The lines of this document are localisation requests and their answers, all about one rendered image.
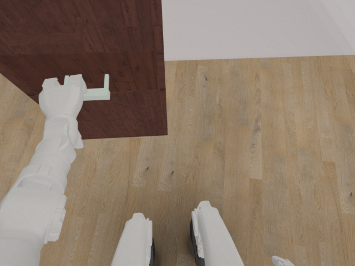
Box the left robot upper arm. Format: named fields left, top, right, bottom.
left=0, top=187, right=67, bottom=266

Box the right robot shin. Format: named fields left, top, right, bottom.
left=195, top=201, right=218, bottom=257

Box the right robot thigh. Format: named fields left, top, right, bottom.
left=191, top=206, right=244, bottom=266

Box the robot left forearm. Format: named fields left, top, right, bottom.
left=0, top=114, right=78, bottom=217

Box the robot left hand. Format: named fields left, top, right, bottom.
left=39, top=74, right=87, bottom=149

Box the handle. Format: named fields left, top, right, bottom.
left=64, top=74, right=110, bottom=101
left=9, top=34, right=85, bottom=54

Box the drawer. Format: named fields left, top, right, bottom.
left=0, top=50, right=158, bottom=95

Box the cabinet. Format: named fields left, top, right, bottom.
left=0, top=0, right=168, bottom=140

